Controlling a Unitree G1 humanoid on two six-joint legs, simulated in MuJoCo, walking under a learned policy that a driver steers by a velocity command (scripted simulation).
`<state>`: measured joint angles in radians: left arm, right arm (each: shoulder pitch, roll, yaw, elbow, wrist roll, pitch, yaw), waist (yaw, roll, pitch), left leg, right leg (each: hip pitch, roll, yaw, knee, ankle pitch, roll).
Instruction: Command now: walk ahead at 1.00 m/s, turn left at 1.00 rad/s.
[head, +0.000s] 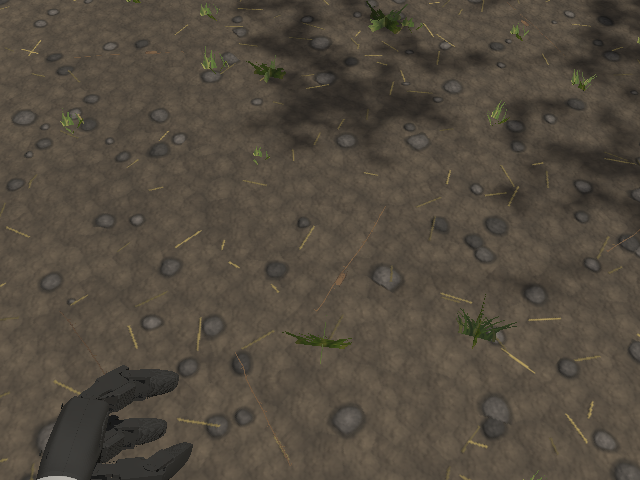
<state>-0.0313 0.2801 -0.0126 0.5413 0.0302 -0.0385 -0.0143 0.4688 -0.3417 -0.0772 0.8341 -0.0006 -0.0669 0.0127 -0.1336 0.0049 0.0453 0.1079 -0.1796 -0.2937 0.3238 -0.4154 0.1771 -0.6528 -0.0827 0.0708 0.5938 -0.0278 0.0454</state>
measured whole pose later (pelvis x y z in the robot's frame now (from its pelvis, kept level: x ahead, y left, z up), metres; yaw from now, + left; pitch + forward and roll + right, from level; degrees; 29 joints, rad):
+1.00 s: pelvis +0.86 +0.26 +0.00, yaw +44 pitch +1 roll -1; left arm 0.12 0.26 0.02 0.67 0.01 -0.11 -0.01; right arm 0.33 -0.28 -0.03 0.88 0.03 -0.04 0.00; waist 0.00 -0.02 0.10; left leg -0.27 -0.14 -0.17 1.34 -0.52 0.00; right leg -0.44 0.02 -0.08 0.55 -0.11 -0.04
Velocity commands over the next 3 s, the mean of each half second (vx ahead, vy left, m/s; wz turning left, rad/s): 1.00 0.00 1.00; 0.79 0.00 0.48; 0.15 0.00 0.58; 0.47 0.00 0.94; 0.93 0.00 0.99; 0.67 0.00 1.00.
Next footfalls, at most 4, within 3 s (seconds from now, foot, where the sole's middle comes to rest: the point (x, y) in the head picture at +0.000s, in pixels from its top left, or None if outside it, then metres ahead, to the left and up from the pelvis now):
0.04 right None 0.24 -0.18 -0.76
0.48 left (234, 414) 0.59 0.13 -0.76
0.90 right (162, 250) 1.04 0.29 -0.76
1.32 left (49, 287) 0.96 0.55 -0.76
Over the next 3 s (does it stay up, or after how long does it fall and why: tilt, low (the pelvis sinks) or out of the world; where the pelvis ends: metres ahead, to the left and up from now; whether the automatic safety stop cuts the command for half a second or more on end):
stays up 0.67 1.27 -0.01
